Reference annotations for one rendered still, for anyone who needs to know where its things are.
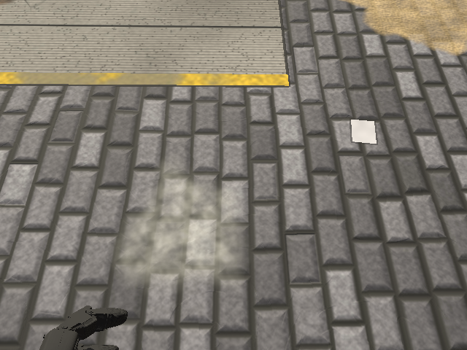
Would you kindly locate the left robot hand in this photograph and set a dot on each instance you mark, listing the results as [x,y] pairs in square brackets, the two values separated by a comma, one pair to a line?
[80,325]

